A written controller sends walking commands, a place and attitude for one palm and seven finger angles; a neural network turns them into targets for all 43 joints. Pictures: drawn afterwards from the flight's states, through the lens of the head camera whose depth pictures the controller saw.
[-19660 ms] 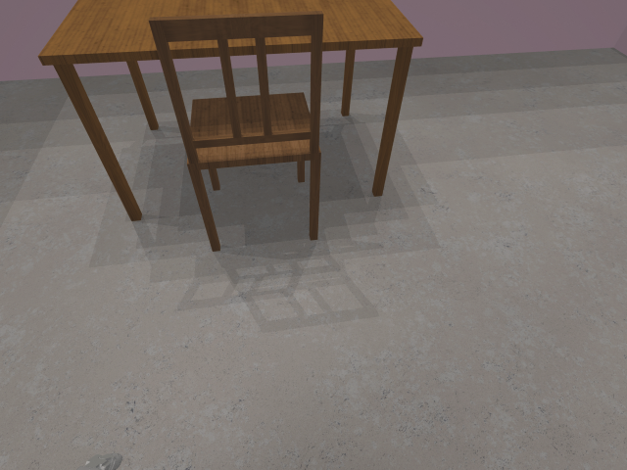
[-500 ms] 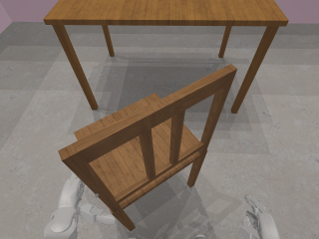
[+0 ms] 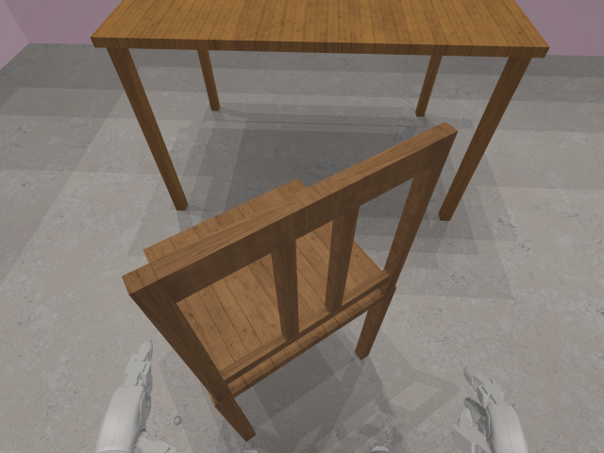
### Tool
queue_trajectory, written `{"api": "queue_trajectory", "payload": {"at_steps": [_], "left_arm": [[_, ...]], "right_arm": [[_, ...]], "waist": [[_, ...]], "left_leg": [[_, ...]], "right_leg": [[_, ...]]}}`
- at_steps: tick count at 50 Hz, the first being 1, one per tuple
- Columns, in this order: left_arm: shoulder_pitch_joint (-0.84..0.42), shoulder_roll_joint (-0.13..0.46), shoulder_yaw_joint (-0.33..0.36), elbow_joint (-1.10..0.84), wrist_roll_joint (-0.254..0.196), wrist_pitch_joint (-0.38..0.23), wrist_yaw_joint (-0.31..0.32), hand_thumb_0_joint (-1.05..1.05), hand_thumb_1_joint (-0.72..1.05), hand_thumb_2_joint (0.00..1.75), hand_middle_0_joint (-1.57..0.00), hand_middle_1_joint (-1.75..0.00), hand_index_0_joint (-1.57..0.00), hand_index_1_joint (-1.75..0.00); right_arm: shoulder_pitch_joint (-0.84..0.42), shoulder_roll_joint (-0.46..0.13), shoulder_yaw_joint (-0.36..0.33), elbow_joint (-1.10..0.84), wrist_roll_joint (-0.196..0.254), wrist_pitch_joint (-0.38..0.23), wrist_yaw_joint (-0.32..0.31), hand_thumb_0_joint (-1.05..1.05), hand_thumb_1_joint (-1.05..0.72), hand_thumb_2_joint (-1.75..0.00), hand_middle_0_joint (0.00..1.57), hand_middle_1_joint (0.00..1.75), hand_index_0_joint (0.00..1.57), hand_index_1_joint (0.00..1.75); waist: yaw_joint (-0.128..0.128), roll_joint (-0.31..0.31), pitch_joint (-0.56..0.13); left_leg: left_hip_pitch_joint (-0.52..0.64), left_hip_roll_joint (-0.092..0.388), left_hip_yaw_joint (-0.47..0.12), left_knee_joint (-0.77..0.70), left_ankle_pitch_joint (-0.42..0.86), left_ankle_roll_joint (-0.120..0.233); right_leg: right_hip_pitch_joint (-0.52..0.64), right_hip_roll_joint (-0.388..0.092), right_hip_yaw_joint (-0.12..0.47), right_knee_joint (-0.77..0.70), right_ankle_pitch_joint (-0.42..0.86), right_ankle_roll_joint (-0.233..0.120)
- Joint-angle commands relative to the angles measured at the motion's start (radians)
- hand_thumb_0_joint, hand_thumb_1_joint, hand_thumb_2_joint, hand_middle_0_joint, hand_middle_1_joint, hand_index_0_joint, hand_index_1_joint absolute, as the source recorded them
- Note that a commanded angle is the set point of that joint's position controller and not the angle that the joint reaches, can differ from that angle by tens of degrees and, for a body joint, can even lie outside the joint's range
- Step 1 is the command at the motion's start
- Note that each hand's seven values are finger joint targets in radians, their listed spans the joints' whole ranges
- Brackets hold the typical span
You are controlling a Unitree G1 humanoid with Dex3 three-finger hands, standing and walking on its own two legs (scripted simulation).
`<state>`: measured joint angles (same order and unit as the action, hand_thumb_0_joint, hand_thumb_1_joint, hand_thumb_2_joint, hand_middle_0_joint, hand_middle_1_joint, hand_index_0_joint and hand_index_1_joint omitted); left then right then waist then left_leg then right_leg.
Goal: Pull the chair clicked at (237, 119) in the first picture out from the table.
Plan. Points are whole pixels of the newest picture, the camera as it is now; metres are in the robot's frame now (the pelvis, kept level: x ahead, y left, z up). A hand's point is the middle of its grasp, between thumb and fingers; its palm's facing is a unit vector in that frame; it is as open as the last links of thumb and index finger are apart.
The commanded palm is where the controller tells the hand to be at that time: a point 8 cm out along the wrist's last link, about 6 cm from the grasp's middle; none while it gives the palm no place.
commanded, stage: draw the fingers out of the gap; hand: left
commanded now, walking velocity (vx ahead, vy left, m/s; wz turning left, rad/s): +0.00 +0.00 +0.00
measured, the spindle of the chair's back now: (287, 295) +0.35 +0.04 -0.03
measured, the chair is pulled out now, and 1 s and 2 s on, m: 0.52 0.52 0.52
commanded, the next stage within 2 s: draw the hand back to the body in 0.32 s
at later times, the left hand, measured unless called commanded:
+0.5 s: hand out of the picture +0.11 +0.16 -0.02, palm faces +0.12 -0.98 -0.14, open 17.5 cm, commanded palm +0.08 +0.22 +0.01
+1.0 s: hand (99, 440) +0.14 +0.20 +0.09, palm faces +0.10 -0.97 -0.22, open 17.2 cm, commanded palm +0.09 +0.26 +0.11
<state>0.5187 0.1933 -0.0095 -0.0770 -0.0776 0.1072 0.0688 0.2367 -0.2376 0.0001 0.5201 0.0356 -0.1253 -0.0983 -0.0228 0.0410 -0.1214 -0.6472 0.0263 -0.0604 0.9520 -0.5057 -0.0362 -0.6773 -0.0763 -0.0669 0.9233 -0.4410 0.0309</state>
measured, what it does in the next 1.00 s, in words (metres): stands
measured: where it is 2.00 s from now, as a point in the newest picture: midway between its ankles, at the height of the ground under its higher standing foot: outside the picture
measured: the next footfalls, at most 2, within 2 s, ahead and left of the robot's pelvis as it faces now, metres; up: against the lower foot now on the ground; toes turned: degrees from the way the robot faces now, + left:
none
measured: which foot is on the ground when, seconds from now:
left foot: down 0.00-1.00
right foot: down 0.00-1.00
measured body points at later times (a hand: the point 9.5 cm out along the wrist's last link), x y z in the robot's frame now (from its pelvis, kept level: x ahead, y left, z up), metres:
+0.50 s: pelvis +0.00 +0.00 -0.01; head +0.03 +0.00 +0.44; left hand +0.10 +0.22 -0.01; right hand +0.19 -0.24 -0.08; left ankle -0.02 +0.14 -0.69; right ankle +0.01 -0.14 -0.69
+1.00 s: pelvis -0.02 +0.00 -0.01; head +0.00 -0.01 +0.44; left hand +0.13 +0.25 +0.10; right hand +0.18 -0.23 -0.07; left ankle -0.02 +0.14 -0.69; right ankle +0.01 -0.14 -0.69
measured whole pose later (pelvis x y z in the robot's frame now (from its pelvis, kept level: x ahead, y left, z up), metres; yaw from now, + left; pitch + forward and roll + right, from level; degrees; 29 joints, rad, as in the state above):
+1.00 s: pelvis -0.02 +0.00 -0.01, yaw +0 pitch +8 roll -2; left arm 0.74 0.30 0.18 -0.40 -0.22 -0.19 -0.12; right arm 0.22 -0.19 -0.02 0.53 0.08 -0.18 -0.11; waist 0.03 0.05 -0.13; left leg -0.62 0.04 -0.07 1.00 -0.52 -0.05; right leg -0.64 -0.06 -0.07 0.96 -0.44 0.02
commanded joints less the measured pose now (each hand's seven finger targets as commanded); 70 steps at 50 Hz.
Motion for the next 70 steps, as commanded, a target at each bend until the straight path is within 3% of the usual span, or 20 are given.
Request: {"api": "queue_trajectory", "payload": {"at_steps": [1, 7, 22, 23, 24, 28, 33, 35, 37, 40, 42, 47, 48, 49, 51, 52, 55, 58, 64, 70], "left_arm": [[0.063, 0.091, 0.057, -0.240, 0.004, -0.055, 0.006, 0.00, -0.55, 0.20, 0.00, 0.00, 0.00, 0.00], [0.146, 0.095, 0.067, -0.244, 0.004, -0.047, 0.001, 0.00, -0.55, 0.20, 0.00, 0.00, 0.00, 0.00], [0.386, 0.088, 0.053, -0.366, 0.013, -0.106, -0.029, 0.00, -0.55, 0.20, 0.00, 0.00, 0.00, 0.00], [0.294, 0.045, 0.054, -0.492, -0.085, -0.215, -0.063, 0.00, -0.55, 0.20, 0.00, 0.00, 0.00, 0.00], [0.342, 0.082, 0.090, -0.442, -0.086, -0.262, -0.081, 0.00, -0.55, 0.20, 0.00, 0.00, 0.00, 0.00], [0.323, 0.102, 0.126, -0.482, -0.122, -0.398, -0.136, 0.00, -0.55, 0.20, 0.00, 0.00, 0.00, 0.00], [0.298, 0.103, 0.144, -0.418, -0.164, -0.545, -0.238, 0.00, -0.55, 0.20, 0.00, 0.00, 0.00, 0.00], [0.326, 0.135, 0.207, -0.386, -0.199, -0.576, -0.290, 0.00, -0.55, 0.20, 0.00, 0.00, 0.00, 0.00], [0.358, 0.158, 0.253, -0.387, -0.215, -0.533, -0.306, 0.00, -0.55, 0.20, 0.00, 0.00, 0.00, 0.00], [0.308, 0.147, 0.241, -0.488, -0.242, -0.468, -0.292, 0.00, -0.55, 0.20, 0.00, 0.00, 0.00, 0.00], [0.287, 0.184, 0.282, -0.506, -0.244, -0.442, -0.269, 0.00, -0.55, 0.20, 0.00, 0.00, 0.00, 0.00], [0.232, 0.211, 0.320, -0.492, -0.254, -0.418, -0.271, 0.00, -0.37, 0.29, -0.02, -0.04, -0.02, -0.04], [0.326, 0.378, 0.393, -0.495, -0.064, -0.300, -0.093, 0.00, -0.33, 0.31, -0.03, -0.05, -0.03, -0.05], [0.313, 0.249, 0.289, -0.591, -0.044, -0.254, -0.028, 0.00, -0.30, 0.32, -0.04, -0.05, -0.04, -0.05], [0.296, 0.217, 0.251, -0.572, -0.013, -0.189, 0.049, 0.00, -0.22, 0.36, -0.04, -0.07, -0.04, -0.07], [0.274, 0.228, 0.256, -0.558, -0.006, -0.170, 0.072, 0.00, -0.19, 0.37, -0.05, -0.08, -0.05, -0.08], [0.213, 0.256, 0.270, -0.563, 0.016, -0.156, 0.114, 0.00, -0.08, 0.43, -0.07, -0.10, -0.07, -0.10], [0.162, 0.269, 0.276, -0.589, 0.029, -0.159, 0.128, 0.00, 0.03, 0.48, -0.08, -0.12, -0.08, -0.12], [0.099, 0.275, 0.315, -0.546, 0.033, -0.172, 0.132, 0.00, 0.25, 0.58, -0.11, -0.16, -0.11, -0.16], [0.067, 0.295, 0.377, -0.564, 0.028, -0.194, 0.122, 0.00, 0.47, 0.69, -0.14, -0.21, -0.14, -0.21]], "right_arm": [[-0.069, -0.117, -0.058, -0.174, 0.003, -0.050, -0.013, 0.00, -0.90, -0.90, 0.20, 0.30, 0.20, 0.30], [-0.084, -0.111, -0.061, -0.179, 0.003, -0.043, -0.020, 0.00, -0.90, -0.90, 0.20, 0.30, 0.20, 0.30], [-0.098, -0.086, -0.087, -0.201, 0.009, -0.040, -0.028, 0.00, -0.90, -0.90, 0.20, 0.30, 0.20, 0.30], [-0.081, -0.082, -0.082, -0.189, 0.007, -0.065, -0.029, 0.00, -0.90, -0.90, 0.20, 0.30, 0.20, 0.30], [-0.085, -0.080, -0.090, -0.162, 0.009, -0.076, -0.029, 0.00, -0.90, -0.90, 0.20, 0.30, 0.20, 0.30], [-0.088, -0.074, -0.092, -0.141, 0.019, -0.107, -0.013, 0.00, -0.90, -0.90, 0.20, 0.30, 0.20, 0.30], [-0.140, -0.071, -0.094, -0.123, 0.032, -0.125, 0.021, 0.00, -0.90, -0.90, 0.20, 0.30, 0.20, 0.30], [-0.159, -0.072, -0.097, -0.131, 0.040, -0.124, 0.027, 0.00, -0.90, -0.90, 0.20, 0.30, 0.20, 0.30], [-0.179, -0.073, -0.094, -0.158, 0.050, -0.115, 0.025, 0.00, -0.90, -0.90, 0.20, 0.30, 0.20, 0.30], [-0.173, -0.072, -0.080, -0.183, 0.061, -0.115, 0.011, 0.00, -0.90, -0.90, 0.20, 0.30, 0.20, 0.30], [-0.165, -0.074, -0.074, -0.176, 0.058, -0.122, 0.000, 0.00, -0.90, -0.90, 0.20, 0.30, 0.20, 0.30], [-0.148, -0.079, -0.062, -0.145, 0.060, -0.155, -0.014, 0.00, -0.90, -0.90, 0.20, 0.30, 0.20, 0.30], [-0.130, -0.065, -0.070, -0.176, 0.037, -0.104, -0.032, 0.00, -0.90, -0.90, 0.20, 0.30, 0.20, 0.30], [-0.120, -0.051, -0.050, -0.204, 0.032, -0.088, -0.036, 0.00, -0.90, -0.90, 0.20, 0.30, 0.20, 0.30], [-0.128, -0.052, -0.045, -0.186, 0.027, -0.054, -0.044, 0.00, -0.90, -0.90, 0.20, 0.30, 0.20, 0.30], [-0.137, -0.056, -0.042, -0.177, 0.024, -0.043, -0.049, 0.00, -0.90, -0.90, 0.20, 0.30, 0.20, 0.30], [-0.136, -0.072, -0.034, -0.162, 0.012, -0.040, -0.058, 0.00, -0.90, -0.90, 0.20, 0.30, 0.20, 0.30], [-0.141, -0.081, -0.027, -0.142, 0.007, -0.054, -0.055, 0.00, -0.90, -0.90, 0.20, 0.30, 0.20, 0.30], [-0.158, -0.082, -0.023, -0.102, -0.001, -0.069, -0.038, 0.00, -0.90, -0.90, 0.20, 0.30, 0.20, 0.30], [-0.169, -0.082, -0.029, -0.081, -0.010, -0.063, -0.016, 0.00, -0.90, -0.90, 0.20, 0.30, 0.20, 0.30]], "waist": [[-0.007, -0.016, -0.143], [-0.004, -0.051, -0.110], [0.012, -0.021, -0.126], [-0.009, -0.048, -0.128], [0.012, -0.044, -0.152], [0.015, 0.021, -0.154], [0.010, -0.032, -0.111], [0.029, -0.041, -0.135], [0.050, -0.007, -0.157], [0.034, -0.014, -0.135], [0.036, -0.032, -0.124], [0.028, -0.020, -0.070], [0.108, 0.049, -0.107], [0.069, 0.057, -0.047], [0.061, 0.044, 0.015], [0.057, -0.007, 0.034], [0.055, -0.012, 0.051], [0.059, 0.033, 0.056], [0.068, 0.002, 0.105], [0.079, 0.014, 0.070]], "left_leg": [[0.051, -0.027, 0.028, -0.132, 0.292, 0.041], [0.009, -0.029, 0.024, -0.119, 0.254, 0.046], [-0.037, -0.036, 0.027, -0.070, 0.259, 0.049], [-0.037, -0.043, 0.023, -0.034, 0.275, 0.046], [-0.041, -0.043, 0.029, -0.026, 0.275, 0.047], [-0.037, -0.039, 0.025, -0.018, 0.273, 0.041], [-0.110, -0.034, 0.019, 0.009, 0.197, 0.035], [-0.118, -0.032, 0.022, 0.008, 0.170, 0.032], [-0.094, -0.035, 0.026, -0.021, 0.149, 0.033], [-0.050, -0.032, 0.021, -0.064, 0.125, 0.037], [-0.044, -0.030, 0.013, -0.077, 0.134, 0.038], [0.003, -0.027, 0.012, -0.111, 0.139, 0.037], [0.071, 0.003, 0.033, -0.178, 0.135, 0.020], [0.096, -0.004, 0.036, -0.210, 0.130, 0.020], [0.137, 0.004, 0.039, -0.238, 0.135, 0.025], [0.148, 0.005, 0.035, -0.252, 0.140, 0.028], [0.230, 0.004, 0.035, -0.310, 0.177, 0.034], [0.309, 0.000, 0.029, -0.370, 0.238, 0.033], [0.390, 0.005, 0.028, -0.458, 0.321, 0.030], [0.466, 0.012, 0.046, -0.498, 0.453, 0.029]], "right_leg": [[0.138, 0.040, -0.030, -0.115, 0.225, -0.037], [0.121, 0.045, -0.030, -0.120, 0.187, -0.038], [0.084, 0.050, -0.034, -0.071, 0.190, -0.045], [0.054, 0.057, -0.046, -0.059, 0.219, -0.044], [0.062, 0.058, -0.037, -0.050, 0.218, -0.047], [0.036, 0.061, -0.034, -0.023, 0.195, -0.050], [0.002, 0.061, -0.019, -0.008, 0.122, -0.046], [0.032, 0.058, 0.002, -0.018, 0.089, -0.049], [0.085, 0.055, 0.014, -0.043, 0.056, -0.050], [0.094, 0.056, 0.003, -0.081, 0.024, -0.041], [0.115, 0.059, 0.003, -0.102, 0.025, -0.043], [0.139, 0.056, 0.016, -0.165, 0.024, -0.040], [0.230, 0.022, 0.065, -0.209, 0.026, -0.058], [0.230, 0.018, 0.028, -0.227, 0.053, -0.052], [0.240, 0.022, 0.014, -0.261, 0.060, -0.049], [0.261, 0.025, 0.012, -0.291, 0.056, -0.049], [0.319, 0.023, 0.005, -0.330, 0.110, -0.046], [0.379, 0.024, 0.000, -0.358, 0.181, -0.050], [0.462, 0.030, -0.007, -0.410, 0.270, -0.049], [0.544, 0.034, -0.001, -0.441, 0.404, -0.049]]}}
